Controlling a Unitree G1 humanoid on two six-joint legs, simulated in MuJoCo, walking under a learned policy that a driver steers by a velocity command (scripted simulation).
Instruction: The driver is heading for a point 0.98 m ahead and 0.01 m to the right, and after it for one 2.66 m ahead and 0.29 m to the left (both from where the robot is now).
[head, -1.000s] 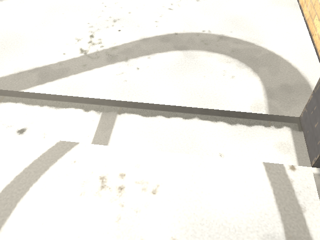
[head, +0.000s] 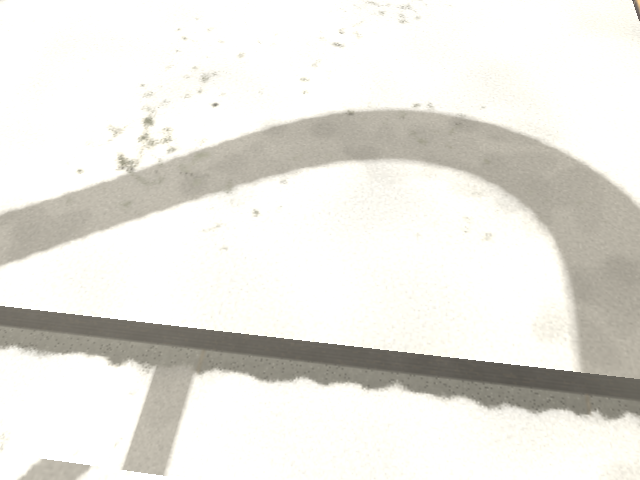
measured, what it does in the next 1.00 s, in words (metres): goes down: right foot, then left foot 0.16 m lower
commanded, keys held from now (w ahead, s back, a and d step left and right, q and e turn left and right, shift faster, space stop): w+shift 0.78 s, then shift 0.22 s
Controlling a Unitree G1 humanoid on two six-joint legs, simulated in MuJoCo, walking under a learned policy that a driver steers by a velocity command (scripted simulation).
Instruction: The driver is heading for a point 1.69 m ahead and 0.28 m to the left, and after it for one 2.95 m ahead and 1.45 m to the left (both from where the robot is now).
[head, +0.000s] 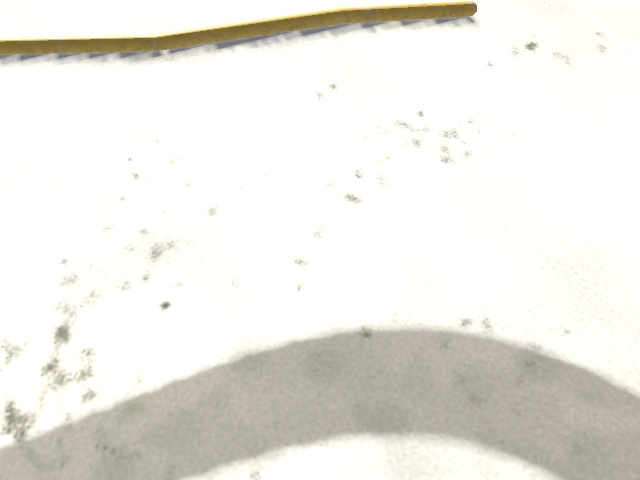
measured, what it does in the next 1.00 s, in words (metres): walks ahead: right foot, then left foot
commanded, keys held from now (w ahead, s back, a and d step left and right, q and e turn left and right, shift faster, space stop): shift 1.00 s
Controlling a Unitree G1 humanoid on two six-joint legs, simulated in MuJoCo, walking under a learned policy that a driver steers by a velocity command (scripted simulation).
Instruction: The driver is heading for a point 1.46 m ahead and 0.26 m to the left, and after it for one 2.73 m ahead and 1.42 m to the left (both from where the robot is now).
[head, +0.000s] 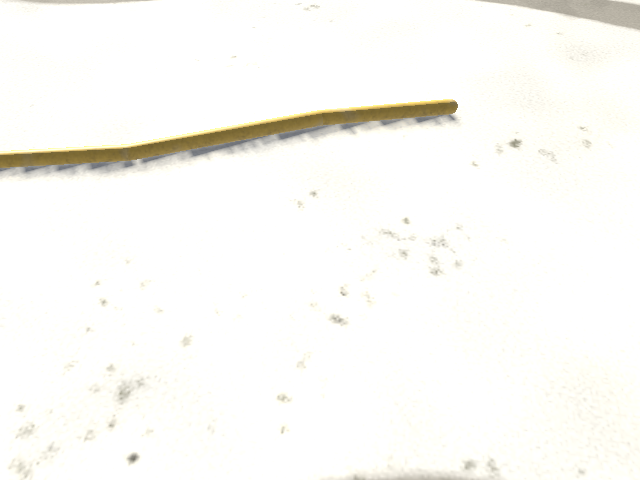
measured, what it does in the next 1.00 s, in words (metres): walks ahead: right foot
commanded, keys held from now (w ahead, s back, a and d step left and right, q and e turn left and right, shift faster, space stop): shift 0.50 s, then w+shift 0.32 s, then w+q+shift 0.18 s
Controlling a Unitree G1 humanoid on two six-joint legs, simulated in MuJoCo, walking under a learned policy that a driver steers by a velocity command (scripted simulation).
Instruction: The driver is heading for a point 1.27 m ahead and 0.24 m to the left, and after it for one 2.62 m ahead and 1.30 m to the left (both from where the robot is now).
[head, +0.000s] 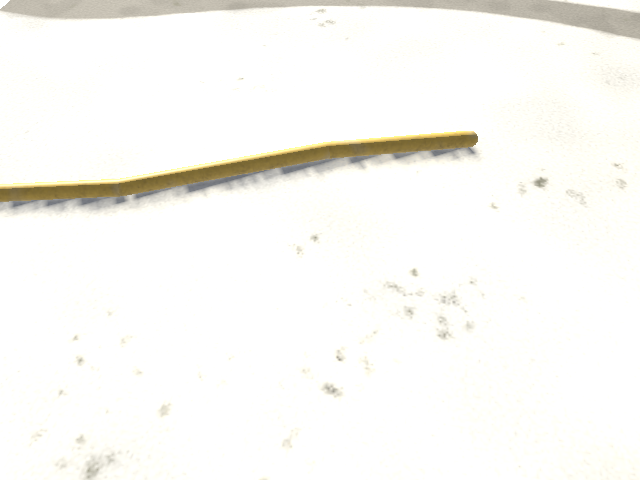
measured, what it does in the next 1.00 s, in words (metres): walks ahead, turning left: left foot, then right foot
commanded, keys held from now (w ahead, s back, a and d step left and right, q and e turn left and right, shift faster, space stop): w+q+shift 0.50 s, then w+e+shift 0.50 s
